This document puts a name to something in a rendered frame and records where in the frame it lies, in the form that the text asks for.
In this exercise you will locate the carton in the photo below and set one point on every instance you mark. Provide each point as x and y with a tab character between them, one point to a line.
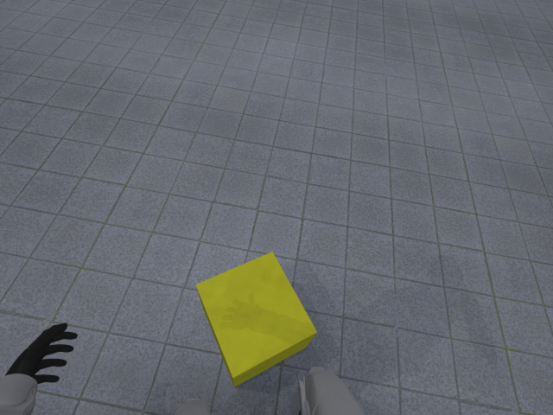
255	316

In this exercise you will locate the robot left hand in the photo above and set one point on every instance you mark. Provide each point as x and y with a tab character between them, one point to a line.
30	360

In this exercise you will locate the robot left forearm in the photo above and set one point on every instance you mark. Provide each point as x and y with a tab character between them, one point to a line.
17	394

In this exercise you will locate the right robot thigh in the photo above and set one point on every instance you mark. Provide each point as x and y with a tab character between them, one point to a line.
324	393

